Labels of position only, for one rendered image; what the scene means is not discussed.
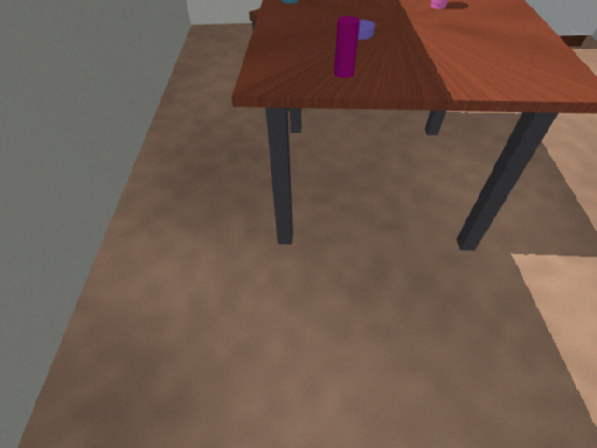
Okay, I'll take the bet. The table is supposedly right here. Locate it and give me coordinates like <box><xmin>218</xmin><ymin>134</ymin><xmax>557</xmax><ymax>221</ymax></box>
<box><xmin>231</xmin><ymin>0</ymin><xmax>597</xmax><ymax>251</ymax></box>

